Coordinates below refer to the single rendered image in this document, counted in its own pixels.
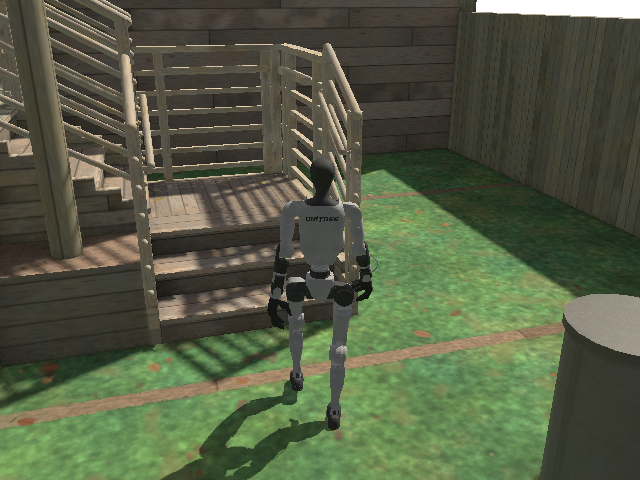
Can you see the left robot hand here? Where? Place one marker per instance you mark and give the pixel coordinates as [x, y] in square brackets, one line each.
[272, 311]

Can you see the right robot hand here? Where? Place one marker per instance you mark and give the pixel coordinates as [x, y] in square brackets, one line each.
[367, 286]

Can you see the robot right upper arm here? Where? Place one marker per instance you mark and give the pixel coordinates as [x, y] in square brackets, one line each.
[353, 213]

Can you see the robot right forearm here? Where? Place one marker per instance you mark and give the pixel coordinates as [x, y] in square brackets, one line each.
[364, 265]

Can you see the humanoid robot torso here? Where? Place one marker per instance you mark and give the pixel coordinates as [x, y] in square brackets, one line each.
[321, 234]

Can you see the humanoid robot head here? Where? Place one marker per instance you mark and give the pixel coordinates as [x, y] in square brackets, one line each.
[322, 172]

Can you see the robot left upper arm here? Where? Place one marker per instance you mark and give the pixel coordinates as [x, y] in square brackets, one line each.
[289, 212]

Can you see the robot left forearm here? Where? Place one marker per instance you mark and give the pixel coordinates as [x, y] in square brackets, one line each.
[279, 275]

